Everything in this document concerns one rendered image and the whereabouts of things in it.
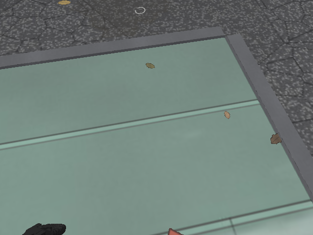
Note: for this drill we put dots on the left robot hand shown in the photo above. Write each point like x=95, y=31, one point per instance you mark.
x=46, y=229

